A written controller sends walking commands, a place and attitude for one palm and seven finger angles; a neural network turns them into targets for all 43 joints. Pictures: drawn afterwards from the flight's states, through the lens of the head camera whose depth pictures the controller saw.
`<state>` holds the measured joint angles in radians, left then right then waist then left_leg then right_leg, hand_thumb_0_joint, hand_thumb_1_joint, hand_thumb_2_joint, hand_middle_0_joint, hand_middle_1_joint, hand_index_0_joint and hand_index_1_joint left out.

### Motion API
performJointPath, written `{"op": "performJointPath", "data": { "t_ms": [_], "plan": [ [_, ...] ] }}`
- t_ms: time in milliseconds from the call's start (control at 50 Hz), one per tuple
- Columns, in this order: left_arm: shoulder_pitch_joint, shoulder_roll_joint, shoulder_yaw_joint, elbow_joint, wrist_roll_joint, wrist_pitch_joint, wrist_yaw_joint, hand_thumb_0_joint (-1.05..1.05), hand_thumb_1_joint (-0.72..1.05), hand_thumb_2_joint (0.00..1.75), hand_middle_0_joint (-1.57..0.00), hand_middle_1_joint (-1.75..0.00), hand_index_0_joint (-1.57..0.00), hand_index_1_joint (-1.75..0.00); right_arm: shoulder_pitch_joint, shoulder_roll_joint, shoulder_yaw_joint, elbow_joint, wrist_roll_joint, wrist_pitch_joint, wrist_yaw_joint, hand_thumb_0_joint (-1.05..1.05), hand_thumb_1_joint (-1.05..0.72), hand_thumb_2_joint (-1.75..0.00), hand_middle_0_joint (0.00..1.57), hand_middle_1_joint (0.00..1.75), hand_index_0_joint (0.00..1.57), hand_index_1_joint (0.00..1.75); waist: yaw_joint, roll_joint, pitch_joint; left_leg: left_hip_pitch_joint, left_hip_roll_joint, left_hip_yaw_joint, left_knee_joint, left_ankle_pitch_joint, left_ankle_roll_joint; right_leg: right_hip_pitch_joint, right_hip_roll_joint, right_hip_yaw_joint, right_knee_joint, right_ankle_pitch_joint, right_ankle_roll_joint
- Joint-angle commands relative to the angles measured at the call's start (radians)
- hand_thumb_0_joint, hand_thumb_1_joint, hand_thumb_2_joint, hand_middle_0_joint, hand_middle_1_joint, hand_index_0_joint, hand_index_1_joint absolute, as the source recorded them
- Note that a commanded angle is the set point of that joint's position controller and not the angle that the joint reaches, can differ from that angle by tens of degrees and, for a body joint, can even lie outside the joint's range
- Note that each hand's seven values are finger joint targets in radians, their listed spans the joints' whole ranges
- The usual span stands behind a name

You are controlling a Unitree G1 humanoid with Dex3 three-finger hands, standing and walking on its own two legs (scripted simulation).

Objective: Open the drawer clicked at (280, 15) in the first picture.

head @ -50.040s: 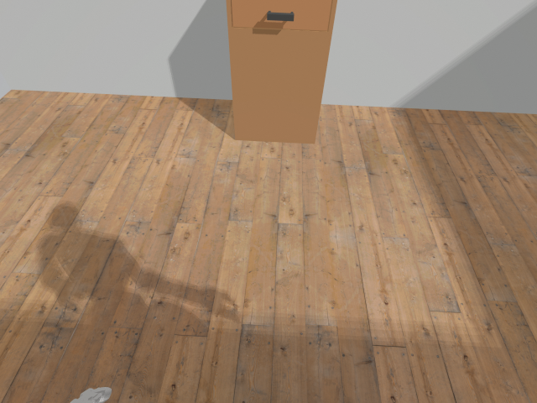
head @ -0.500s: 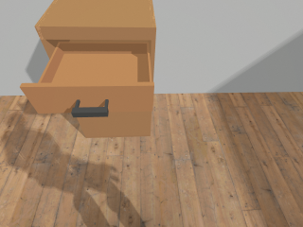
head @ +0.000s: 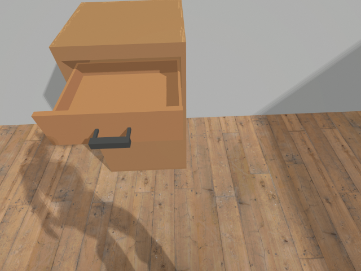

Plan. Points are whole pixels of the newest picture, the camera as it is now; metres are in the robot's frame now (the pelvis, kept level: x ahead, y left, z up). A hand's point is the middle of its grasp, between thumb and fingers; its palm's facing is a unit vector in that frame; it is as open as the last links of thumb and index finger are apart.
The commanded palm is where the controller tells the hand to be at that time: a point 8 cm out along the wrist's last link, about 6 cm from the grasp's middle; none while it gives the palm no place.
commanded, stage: let the arm hang, fingers relaxed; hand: left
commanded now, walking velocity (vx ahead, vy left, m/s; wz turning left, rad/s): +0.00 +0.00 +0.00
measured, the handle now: (111, 137) +0.49 +0.25 -0.04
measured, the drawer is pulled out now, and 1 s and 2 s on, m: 0.30 0.30 0.30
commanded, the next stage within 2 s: look to check the result in 0.32 s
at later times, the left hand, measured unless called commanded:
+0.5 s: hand out of the picture +0.03 +0.16 -0.17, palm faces +0.00 -0.97 -0.23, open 7.4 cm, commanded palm none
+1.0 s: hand out of the picture +0.05 +0.16 -0.17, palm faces +0.00 -0.97 -0.24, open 7.4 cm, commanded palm none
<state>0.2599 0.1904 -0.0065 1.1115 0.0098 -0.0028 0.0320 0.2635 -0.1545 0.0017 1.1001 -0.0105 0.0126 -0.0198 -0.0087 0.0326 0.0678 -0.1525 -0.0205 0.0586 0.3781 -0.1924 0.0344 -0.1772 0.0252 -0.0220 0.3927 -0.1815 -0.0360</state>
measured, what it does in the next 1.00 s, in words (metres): stands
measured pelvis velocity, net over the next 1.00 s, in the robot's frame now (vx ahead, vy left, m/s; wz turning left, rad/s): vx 0.03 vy -0.03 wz -0.01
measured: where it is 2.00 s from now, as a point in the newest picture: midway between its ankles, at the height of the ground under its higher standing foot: outside the picture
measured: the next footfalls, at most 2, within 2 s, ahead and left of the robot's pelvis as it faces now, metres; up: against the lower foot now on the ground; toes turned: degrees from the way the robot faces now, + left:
none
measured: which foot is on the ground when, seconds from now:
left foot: down 0.00-1.00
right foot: down 0.00-1.00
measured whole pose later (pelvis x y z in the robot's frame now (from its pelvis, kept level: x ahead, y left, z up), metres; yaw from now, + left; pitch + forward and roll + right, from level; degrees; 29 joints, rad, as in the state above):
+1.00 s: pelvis +0.03 -0.03 +0.00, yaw +0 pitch -2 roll +0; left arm 0.22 0.18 0.01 1.12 0.01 -0.02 0.03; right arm 0.24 -0.18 -0.01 1.12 -0.01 0.01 -0.03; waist -0.01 0.02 0.07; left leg -0.11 0.03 0.05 0.35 -0.21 -0.01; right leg -0.12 0.08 -0.03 0.33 -0.19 -0.08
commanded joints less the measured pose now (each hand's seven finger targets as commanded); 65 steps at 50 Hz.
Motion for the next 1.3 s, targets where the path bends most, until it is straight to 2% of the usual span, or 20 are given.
{"op": "performJointPath", "data": {
  "t_ms": [0, 100, 160, 240, 300, 320, 380, 680, 760, 820, 880, 940, 960, 1100, 1280],
  "plan": [
    [0.040, 0.124, 0.026, -0.023, 0.003, -0.011, 0.008, 0.00, 0.90, 0.90, -0.20, -0.30, -0.20, -0.30, 0.075, -0.117, -0.026, -0.014, 0.000, -0.018, -0.008, 0.00, -0.90, -0.90, 0.20, 0.30, 0.20, 0.30, 0.000, -0.039, 0.027, -0.024, 0.121, -0.135, -0.102, -0.013, 0.009, -0.028, -0.111, 0.124, -0.096, -0.013, -0.013],
    [0.026, 0.123, 0.030, -0.025, 0.002, -0.016, 0.008, 0.00, 0.90, 0.90, -0.20, -0.30, -0.20, -0.30, 0.066, -0.111, -0.025, -0.008, -0.001, -0.019, -0.008, 0.00, -0.90, -0.90, 0.20, 0.30, 0.20, 0.30, 0.000, -0.043, 0.019, -0.009, 0.116, -0.120, -0.091, 0.026, 0.002, -0.015, -0.115, 0.128, -0.105, 0.023, -0.014],
    [0.016, 0.118, 0.032, -0.026, 0.002, -0.017, 0.009, 0.00, 0.90, 0.90, -0.20, -0.30, -0.20, -0.30, 0.068, -0.102, -0.023, -0.005, -0.002, -0.020, -0.010, 0.00, -0.90, -0.90, 0.20, 0.30, 0.20, 0.30, -0.001, -0.010, 0.021, -0.009, 0.120, -0.115, -0.093, 0.045, -0.001, -0.005, -0.116, 0.126, -0.104, 0.046, -0.015],
    [0.021, 0.117, 0.034, -0.023, 0.001, -0.021, 0.009, 0.00, 0.90, 0.90, -0.20, -0.30, -0.20, -0.30, 0.064, -0.106, -0.025, -0.007, -0.001, -0.021, -0.013, 0.00, -0.90, -0.90, 0.20, 0.30, 0.20, 0.30, 0.002, -0.021, -0.017, 0.020, 0.122, -0.112, -0.084, 0.078, -0.002, 0.019, -0.116, 0.126, -0.102, 0.099, -0.018],
    [0.007, 0.120, 0.034, -0.022, -0.001, -0.020, 0.008, 0.00, 0.90, 0.90, -0.20, -0.30, -0.20, -0.30, 0.065, -0.109, -0.023, -0.003, -0.001, -0.020, -0.014, 0.00, -0.90, -0.90, 0.20, 0.30, 0.20, 0.30, -0.002, -0.006, 0.006, 0.005, 0.120, -0.109, -0.091, 0.059, -0.007, 0.018, -0.119, 0.131, -0.112, 0.087, -0.019],
    [0.009, 0.117, 0.034, -0.018, -0.001, -0.019, 0.007, 0.00, 0.90, 0.90, -0.20, -0.30, -0.20, -0.30, 0.064, -0.107, -0.023, -0.001, -0.002, -0.019, -0.014, 0.00, -0.90, -0.90, 0.20, 0.30, 0.20, 0.30, -0.002, -0.021, 0.017, 0.004, 0.119, -0.109, -0.093, 0.048, -0.007, 0.009, -0.118, 0.130, -0.117, 0.069, -0.019],
    [0.009, 0.121, 0.034, -0.018, -0.002, -0.021, 0.008, 0.00, 0.90, 0.90, -0.20, -0.30, -0.20, -0.30, 0.073, -0.109, -0.025, -0.001, -0.001, -0.017, -0.015, 0.00, -0.90, -0.90, 0.20, 0.30, 0.20, 0.30, -0.004, -0.023, -0.001, 0.016, 0.121, -0.106, -0.085, 0.058, -0.008, 0.021, -0.117, 0.131, -0.119, 0.086, -0.019],
    [0.022, 0.128, 0.038, -0.013, -0.003, -0.025, 0.012, 0.00, 0.90, 0.90, -0.20, -0.30, -0.20, -0.30, 0.069, -0.120, -0.033, -0.003, 0.000, -0.010, -0.018, 0.00, -0.90, -0.90, 0.20, 0.30, 0.20, 0.30, -0.010, -0.049, -0.002, 0.041, 0.117, -0.093, -0.066, 0.051, -0.011, 0.021, -0.120, 0.143, -0.139, 0.115, -0.014],
    [0.019, 0.131, 0.040, -0.013, -0.002, -0.025, 0.012, 0.00, 0.90, 0.90, -0.20, -0.30, -0.20, -0.30, 0.064, -0.119, -0.032, -0.004, 0.000, -0.010, -0.019, 0.00, -0.90, -0.90, 0.20, 0.30, 0.20, 0.30, -0.010, -0.033, 0.011, 0.036, 0.120, -0.088, -0.066, 0.053, -0.012, 0.021, -0.122, 0.141, -0.140, 0.128, -0.012],
    [0.013, 0.134, 0.042, -0.016, -0.003, -0.025, 0.011, 0.00, 0.90, 0.90, -0.20, -0.30, -0.20, -0.30, 0.055, -0.127, -0.034, -0.006, -0.002, -0.010, -0.019, 0.00, -0.90, -0.90, 0.20, 0.30, 0.20, 0.30, -0.009, -0.027, 0.017, 0.033, 0.118, -0.088, -0.068, 0.044, -0.014, 0.018, -0.122, 0.151, -0.146, 0.113, -0.012],
    [0.005, 0.142, 0.044, -0.019, -0.002, -0.027, 0.010, 0.00, 0.90, 0.90, -0.20, -0.30, -0.20, -0.30, 0.051, -0.132, -0.035, -0.008, -0.001, -0.013, -0.019, 0.00, -0.90, -0.90, 0.20, 0.30, 0.20, 0.30, -0.009, -0.010, -0.014, 0.045, 0.123, -0.089, -0.068, 0.063, -0.014, 0.039, -0.123, 0.146, -0.137, 0.148, -0.015],
    [0.001, 0.145, 0.046, -0.021, -0.002, -0.029, 0.010, 0.00, 0.90, 0.90, -0.20, -0.30, -0.20, -0.30, 0.043, -0.142, -0.037, -0.013, -0.001, -0.017, -0.020, 0.00, -0.90, -0.90, 0.20, 0.30, 0.20, 0.30, -0.007, -0.035, -0.027, 0.057, 0.130, -0.094, -0.069, 0.099, -0.014, 0.049, -0.119, 0.139, -0.123, 0.202, -0.018],
    [-0.006, 0.147, 0.046, -0.022, -0.002, -0.028, 0.010, 0.00, 0.90, 0.90, -0.20, -0.30, -0.20, -0.30, 0.041, -0.145, -0.037, -0.012, -0.001, -0.017, -0.020, 0.00, -0.90, -0.90, 0.20, 0.30, 0.20, 0.30, -0.008, -0.017, -0.023, 0.053, 0.131, -0.091, -0.072, 0.099, -0.015, 0.051, -0.123, 0.137, -0.121, 0.208, -0.017],
    [-0.030, 0.163, 0.049, -0.027, -0.002, -0.028, 0.007, 0.00, 0.90, 0.90, -0.20, -0.30, -0.20, -0.30, 0.019, -0.160, -0.038, -0.014, -0.002, -0.017, -0.018, 0.00, -0.90, -0.90, 0.20, 0.30, 0.20, 0.30, -0.006, -0.020, -0.007, 0.047, 0.131, -0.095, -0.084, 0.091, -0.015, 0.049, -0.125, 0.140, -0.127, 0.190, -0.018],
    [-0.059, 0.188, 0.054, -0.037, -0.002, -0.030, 0.006, 0.00, 0.90, 0.90, -0.20, -0.30, -0.20, -0.30, 0.003, -0.181, -0.041, -0.017, -0.002, -0.017, -0.015, 0.00, -0.90, -0.90, 0.20, 0.30, 0.20, 0.30, -0.007, -0.027, -0.033, 0.055, 0.132, -0.097, -0.088, 0.093, -0.017, 0.069, -0.127, 0.144, -0.131, 0.199, -0.016]
  ]
}}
